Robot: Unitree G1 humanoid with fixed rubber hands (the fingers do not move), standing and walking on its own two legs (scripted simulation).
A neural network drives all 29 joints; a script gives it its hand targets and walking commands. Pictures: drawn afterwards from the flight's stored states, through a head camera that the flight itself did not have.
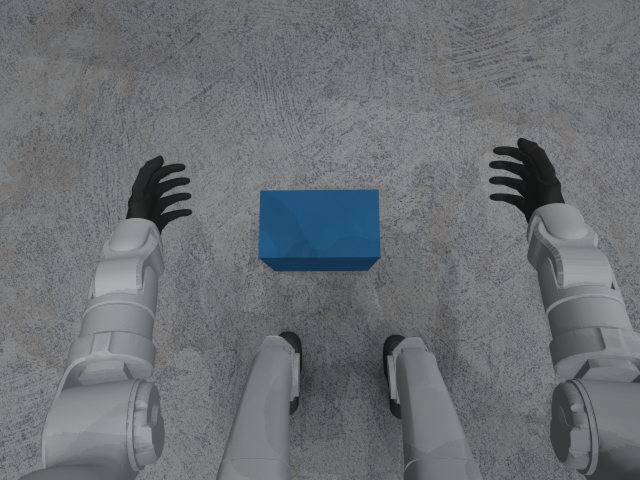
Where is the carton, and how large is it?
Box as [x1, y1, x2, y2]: [258, 190, 380, 270]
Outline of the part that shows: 260,190 258,257 274,270 367,270 380,256 378,190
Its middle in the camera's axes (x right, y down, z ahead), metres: +0.00 -0.01 +0.94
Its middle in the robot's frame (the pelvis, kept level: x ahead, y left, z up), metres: +0.47 +0.04 -0.54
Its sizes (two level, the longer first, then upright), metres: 0.252 0.145 0.263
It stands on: the floor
